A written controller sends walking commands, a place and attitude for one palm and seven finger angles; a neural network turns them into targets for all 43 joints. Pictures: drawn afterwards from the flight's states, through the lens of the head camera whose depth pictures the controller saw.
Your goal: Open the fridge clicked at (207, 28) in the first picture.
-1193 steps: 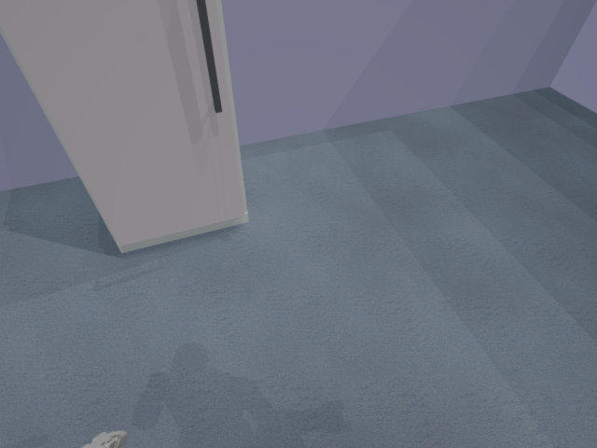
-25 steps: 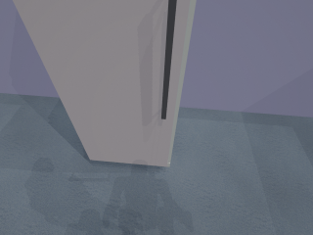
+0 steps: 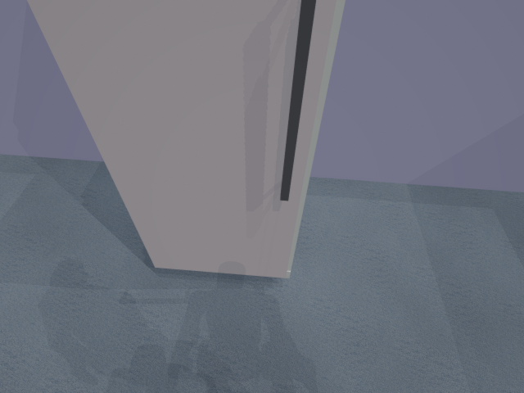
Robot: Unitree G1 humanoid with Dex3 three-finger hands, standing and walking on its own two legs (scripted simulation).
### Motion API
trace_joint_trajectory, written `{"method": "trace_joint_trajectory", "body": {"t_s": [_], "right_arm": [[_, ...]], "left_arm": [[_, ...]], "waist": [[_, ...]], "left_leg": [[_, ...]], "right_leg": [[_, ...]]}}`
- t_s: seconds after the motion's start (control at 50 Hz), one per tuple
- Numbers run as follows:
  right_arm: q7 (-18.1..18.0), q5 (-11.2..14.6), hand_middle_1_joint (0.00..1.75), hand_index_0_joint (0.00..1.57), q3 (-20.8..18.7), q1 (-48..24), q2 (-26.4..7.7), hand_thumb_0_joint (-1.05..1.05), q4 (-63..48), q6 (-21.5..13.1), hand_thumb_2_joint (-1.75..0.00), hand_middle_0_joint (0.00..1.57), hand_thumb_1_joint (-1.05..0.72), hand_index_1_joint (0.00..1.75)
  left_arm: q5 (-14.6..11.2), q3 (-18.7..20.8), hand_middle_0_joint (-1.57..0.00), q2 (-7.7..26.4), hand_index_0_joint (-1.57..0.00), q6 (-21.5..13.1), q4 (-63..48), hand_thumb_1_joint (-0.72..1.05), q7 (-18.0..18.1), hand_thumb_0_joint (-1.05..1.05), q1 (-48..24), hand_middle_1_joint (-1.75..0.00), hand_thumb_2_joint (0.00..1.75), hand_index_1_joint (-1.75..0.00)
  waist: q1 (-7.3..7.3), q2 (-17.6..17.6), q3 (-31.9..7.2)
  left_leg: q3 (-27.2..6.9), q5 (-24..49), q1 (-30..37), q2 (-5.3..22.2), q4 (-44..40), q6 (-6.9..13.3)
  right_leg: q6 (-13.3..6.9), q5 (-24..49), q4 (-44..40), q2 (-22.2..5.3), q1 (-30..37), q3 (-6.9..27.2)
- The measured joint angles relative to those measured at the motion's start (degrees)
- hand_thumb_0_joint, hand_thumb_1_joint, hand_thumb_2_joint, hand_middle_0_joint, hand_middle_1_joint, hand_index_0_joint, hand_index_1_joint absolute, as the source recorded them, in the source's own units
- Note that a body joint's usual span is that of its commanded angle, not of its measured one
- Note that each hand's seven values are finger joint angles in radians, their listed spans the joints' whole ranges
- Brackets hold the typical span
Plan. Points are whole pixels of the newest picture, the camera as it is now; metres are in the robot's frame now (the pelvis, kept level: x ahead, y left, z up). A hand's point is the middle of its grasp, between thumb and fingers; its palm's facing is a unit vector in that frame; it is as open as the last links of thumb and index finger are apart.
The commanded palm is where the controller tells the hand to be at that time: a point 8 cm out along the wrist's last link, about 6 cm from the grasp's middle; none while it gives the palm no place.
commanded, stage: look again from close up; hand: right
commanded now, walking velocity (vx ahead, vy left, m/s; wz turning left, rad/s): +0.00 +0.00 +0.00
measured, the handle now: (294, 109) +0.60 -0.03 +0.11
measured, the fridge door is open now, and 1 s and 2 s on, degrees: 0 0 0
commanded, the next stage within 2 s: shuffle to correct the standing spot in 0.54 s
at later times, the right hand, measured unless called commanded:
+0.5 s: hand out of the picture +0.01 -0.16 -0.17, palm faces +0.04 +0.98 -0.21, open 7.4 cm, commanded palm none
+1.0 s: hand out of the picture -0.01 -0.14 -0.20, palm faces +0.06 +0.99 -0.13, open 7.4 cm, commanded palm none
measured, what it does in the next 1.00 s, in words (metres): shifts its weight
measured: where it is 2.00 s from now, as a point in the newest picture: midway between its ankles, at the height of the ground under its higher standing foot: outside the picture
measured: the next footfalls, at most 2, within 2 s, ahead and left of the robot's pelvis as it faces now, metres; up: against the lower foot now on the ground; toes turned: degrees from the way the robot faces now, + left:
left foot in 1.24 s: +0.13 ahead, +0.18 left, +0.00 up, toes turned +4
right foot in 1.54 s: +0.20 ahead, +0.01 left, +0.00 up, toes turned -16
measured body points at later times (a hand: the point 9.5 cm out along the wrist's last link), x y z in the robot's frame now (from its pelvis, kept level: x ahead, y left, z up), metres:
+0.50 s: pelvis +0.01 +0.02 +0.00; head +0.02 +0.02 +0.45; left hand +0.04 +0.25 -0.16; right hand +0.01 -0.21 -0.16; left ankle -0.04 +0.10 -0.74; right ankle +0.01 -0.13 -0.74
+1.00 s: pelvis +0.05 +0.02 -0.02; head +0.06 +0.00 +0.43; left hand +0.02 +0.23 -0.17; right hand -0.01 -0.19 -0.19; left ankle -0.04 +0.10 -0.74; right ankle +0.01 -0.13 -0.74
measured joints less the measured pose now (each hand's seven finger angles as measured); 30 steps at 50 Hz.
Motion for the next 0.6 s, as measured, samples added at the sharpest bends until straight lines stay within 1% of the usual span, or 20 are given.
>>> {"method": "trace_joint_trajectory", "body": {"t_s": [0.18, 0.6], "right_arm": [[-0.18, 0.00, 0.30, 0.20, -0.10, 0.71, 0.43, 0.00, -0.06, -0.10, -0.90, 0.20, -0.91, 0.30], [-0.36, 0.01, 0.30, 0.20, -0.58, 0.96, 0.53, 0.00, -0.29, -0.14, -0.90, 0.20, -0.91, 0.30]], "left_arm": [[0.01, -0.15, -0.20, -0.75, -0.20, 0.03, -0.18, 0.90, 0.17, 0.00, -0.47, -0.30, 0.90, -0.30], [0.06, -0.06, -0.20, -0.77, -0.20, 0.16, 0.07, 0.90, 0.57, 0.00, 0.18, -0.30, 0.90, -0.30]], "waist": [[-0.29, -0.30, -0.18], [-0.38, -0.02, -0.25]], "left_leg": [[0.34, -0.52, 0.36, -0.64, 0.11, 0.68], [0.73, -1.33, 1.30, -1.33, 0.11, 1.39]], "right_leg": [[0.66, -0.68, 0.48, -0.61, 0.14, 0.37], [1.35, -1.79, 1.16, -1.26, 0.70, 0.79]]}}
